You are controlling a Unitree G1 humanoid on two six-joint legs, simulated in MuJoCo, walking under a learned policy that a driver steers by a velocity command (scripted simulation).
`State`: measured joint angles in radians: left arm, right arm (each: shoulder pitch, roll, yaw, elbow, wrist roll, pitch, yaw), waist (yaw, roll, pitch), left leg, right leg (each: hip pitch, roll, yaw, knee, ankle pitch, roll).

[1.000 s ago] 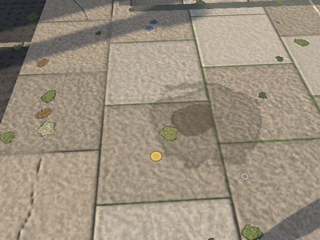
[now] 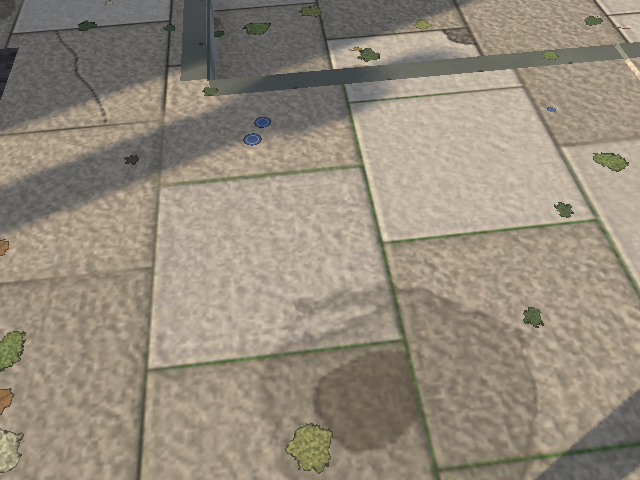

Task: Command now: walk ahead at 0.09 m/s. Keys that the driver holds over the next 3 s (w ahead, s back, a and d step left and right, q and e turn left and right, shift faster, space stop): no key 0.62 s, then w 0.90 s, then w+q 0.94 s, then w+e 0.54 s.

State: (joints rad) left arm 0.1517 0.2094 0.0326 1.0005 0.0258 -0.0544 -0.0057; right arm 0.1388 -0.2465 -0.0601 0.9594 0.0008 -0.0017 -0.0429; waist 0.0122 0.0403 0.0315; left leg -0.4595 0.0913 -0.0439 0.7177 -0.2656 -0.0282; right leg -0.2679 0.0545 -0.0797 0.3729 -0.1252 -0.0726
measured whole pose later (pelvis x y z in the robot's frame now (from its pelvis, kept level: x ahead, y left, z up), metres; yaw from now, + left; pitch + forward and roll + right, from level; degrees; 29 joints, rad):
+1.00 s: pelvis +0.13 +0.07 -0.01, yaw +0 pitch +0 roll -1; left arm 0.27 0.26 0.06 1.07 -0.04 -0.06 0.01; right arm 0.29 -0.22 -0.07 1.10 0.01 -0.10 0.01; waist -0.01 -0.04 -0.01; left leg -0.22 0.00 0.07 0.55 -0.34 0.06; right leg -0.36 -0.02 0.01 1.04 -0.44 -0.05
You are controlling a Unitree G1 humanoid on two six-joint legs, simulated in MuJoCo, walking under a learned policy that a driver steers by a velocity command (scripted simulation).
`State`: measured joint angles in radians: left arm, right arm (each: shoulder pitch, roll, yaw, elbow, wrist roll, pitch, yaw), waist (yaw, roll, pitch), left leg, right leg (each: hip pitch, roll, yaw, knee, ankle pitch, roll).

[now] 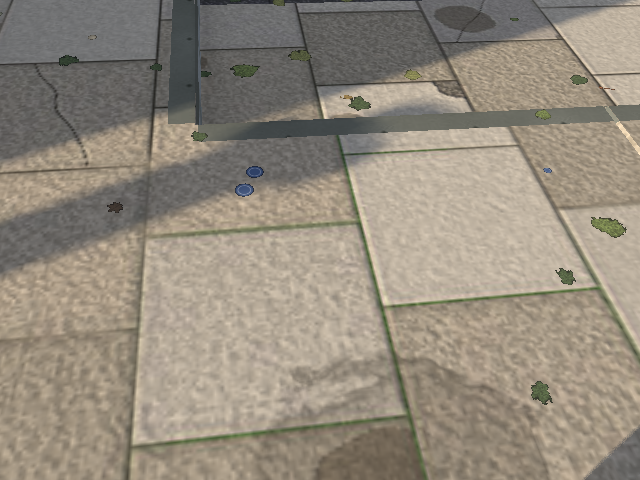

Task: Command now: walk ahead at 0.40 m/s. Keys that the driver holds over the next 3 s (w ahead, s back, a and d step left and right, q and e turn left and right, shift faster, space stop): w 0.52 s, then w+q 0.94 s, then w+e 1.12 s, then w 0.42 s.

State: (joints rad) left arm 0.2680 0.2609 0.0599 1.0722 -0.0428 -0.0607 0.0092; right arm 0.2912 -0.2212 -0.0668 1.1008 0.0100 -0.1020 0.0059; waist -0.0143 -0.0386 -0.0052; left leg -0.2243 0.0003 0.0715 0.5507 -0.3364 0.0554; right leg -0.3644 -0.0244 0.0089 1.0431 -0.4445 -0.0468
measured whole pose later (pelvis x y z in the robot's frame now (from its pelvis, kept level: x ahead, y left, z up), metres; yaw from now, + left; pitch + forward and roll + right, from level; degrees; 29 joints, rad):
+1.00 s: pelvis +0.56 +0.02 -0.02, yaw +13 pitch +2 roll -1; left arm 0.29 0.26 0.05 0.99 0.00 -0.07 0.02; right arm 0.06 -0.25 -0.08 0.81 0.02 -0.07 0.05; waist 0.02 0.01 0.05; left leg -0.53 -0.03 0.06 0.64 -0.16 0.12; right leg -0.10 -0.05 -0.12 0.91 -0.51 0.02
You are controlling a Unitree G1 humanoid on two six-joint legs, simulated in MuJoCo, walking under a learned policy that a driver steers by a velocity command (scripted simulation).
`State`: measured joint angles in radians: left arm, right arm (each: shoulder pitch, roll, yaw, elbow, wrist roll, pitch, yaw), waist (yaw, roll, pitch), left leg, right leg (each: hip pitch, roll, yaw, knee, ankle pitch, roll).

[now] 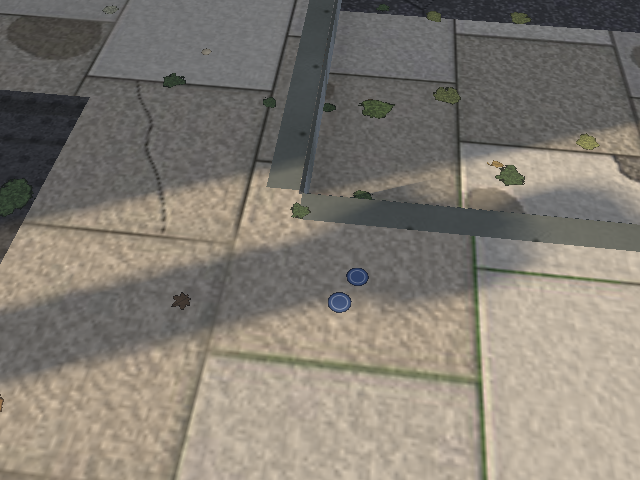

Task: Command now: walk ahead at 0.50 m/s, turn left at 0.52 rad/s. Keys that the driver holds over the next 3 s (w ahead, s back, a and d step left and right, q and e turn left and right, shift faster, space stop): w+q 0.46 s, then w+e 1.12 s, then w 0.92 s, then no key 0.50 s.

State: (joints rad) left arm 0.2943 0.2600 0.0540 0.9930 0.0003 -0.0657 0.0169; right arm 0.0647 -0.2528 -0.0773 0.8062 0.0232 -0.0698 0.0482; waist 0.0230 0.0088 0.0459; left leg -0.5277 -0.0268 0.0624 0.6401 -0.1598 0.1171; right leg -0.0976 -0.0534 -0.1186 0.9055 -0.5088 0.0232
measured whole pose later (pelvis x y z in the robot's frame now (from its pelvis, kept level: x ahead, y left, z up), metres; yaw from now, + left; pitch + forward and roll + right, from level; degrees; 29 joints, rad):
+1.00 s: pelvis +0.54 +0.08 +0.02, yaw +8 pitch +2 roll +0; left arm 0.35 0.29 0.07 0.83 -0.03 -0.06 0.00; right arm 0.16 -0.24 -0.05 0.68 -0.01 -0.10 0.00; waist 0.03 -0.03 -0.01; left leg -0.33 0.01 0.03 0.49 -0.20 0.01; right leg -0.44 -0.01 0.05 1.12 -0.41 -0.02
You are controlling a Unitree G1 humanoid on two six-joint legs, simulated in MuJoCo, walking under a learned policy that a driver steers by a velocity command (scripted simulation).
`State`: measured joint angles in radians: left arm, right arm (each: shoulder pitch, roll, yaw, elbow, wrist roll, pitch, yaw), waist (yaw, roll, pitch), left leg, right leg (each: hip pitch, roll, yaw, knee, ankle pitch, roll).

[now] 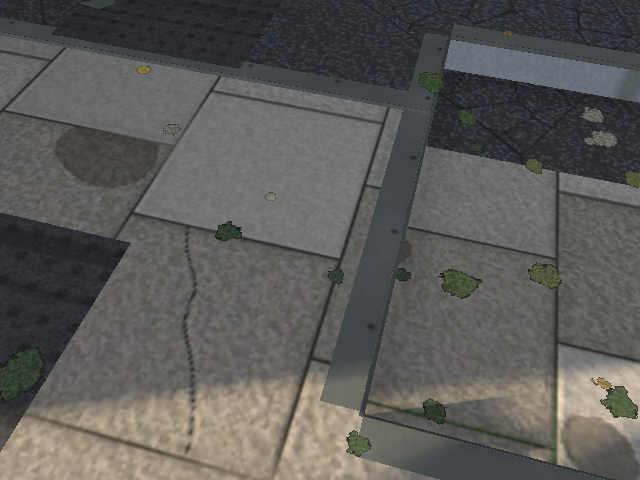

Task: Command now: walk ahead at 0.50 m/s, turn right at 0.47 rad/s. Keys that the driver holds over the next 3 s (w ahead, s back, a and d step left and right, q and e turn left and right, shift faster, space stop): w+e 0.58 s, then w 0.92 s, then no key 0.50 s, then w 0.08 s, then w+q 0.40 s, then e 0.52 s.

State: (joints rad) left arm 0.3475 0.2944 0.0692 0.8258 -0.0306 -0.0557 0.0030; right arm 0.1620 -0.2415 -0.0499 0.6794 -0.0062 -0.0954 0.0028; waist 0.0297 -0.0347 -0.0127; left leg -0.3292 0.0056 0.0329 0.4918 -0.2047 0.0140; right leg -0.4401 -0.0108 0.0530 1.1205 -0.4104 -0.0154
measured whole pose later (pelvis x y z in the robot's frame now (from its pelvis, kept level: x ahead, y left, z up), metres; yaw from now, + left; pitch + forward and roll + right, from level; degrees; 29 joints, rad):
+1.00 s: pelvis +0.54 -0.13 -0.02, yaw -27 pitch +4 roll +2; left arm 0.39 0.29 0.07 0.81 -0.02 0.00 0.01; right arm 0.10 -0.29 -0.06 0.72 0.01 -0.16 0.10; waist 0.06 -0.08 -0.01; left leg -0.44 -0.03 0.01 0.67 -0.29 -0.01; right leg -0.19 0.04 0.21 0.96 -0.45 -0.05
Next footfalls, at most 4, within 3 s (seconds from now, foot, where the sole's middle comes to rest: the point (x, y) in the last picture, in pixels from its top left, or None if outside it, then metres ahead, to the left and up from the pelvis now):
0.36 right None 0.32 -0.19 -0.77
0.82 left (356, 407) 0.66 -0.05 -0.77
1.40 right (489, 366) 0.86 -0.41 -0.91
1.80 left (449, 268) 1.18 -0.34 -0.91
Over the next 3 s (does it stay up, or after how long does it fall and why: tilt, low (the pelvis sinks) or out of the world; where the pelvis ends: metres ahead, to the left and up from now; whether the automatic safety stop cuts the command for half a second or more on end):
stays up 1.28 -0.50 -0.15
